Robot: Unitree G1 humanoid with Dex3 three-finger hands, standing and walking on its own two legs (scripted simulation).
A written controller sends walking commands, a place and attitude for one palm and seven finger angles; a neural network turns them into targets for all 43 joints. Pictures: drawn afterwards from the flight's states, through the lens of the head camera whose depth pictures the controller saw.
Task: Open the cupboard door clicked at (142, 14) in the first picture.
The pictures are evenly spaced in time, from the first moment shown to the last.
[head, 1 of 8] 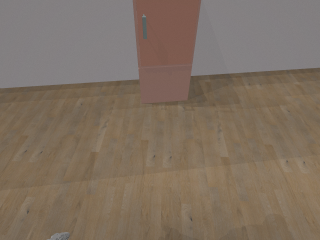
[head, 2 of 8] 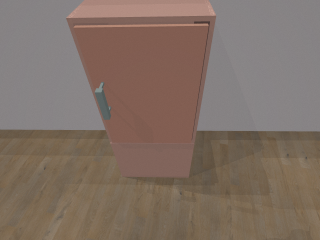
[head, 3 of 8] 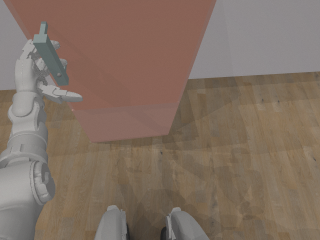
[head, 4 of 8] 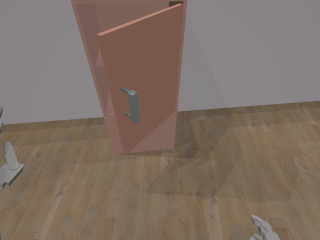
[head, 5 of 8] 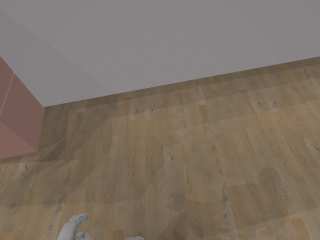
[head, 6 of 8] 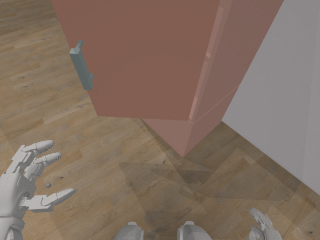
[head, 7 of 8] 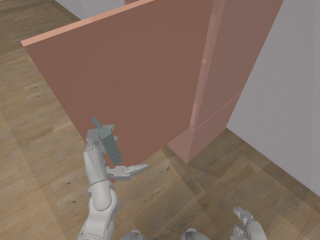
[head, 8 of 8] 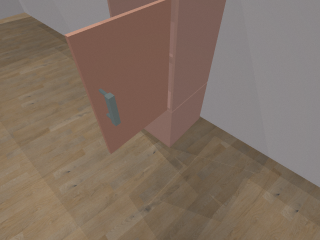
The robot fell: no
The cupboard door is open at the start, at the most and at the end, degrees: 0 89 89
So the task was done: yes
